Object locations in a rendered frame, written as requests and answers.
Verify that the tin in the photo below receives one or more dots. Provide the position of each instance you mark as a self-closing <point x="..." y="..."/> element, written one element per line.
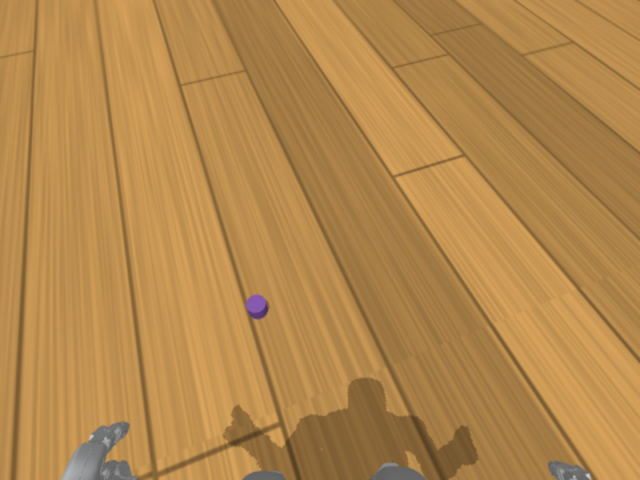
<point x="257" y="306"/>

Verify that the right robot hand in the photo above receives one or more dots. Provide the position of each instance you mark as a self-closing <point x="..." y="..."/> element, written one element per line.
<point x="564" y="471"/>

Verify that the left robot hand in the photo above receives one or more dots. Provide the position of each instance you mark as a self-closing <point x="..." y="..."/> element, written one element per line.
<point x="88" y="461"/>

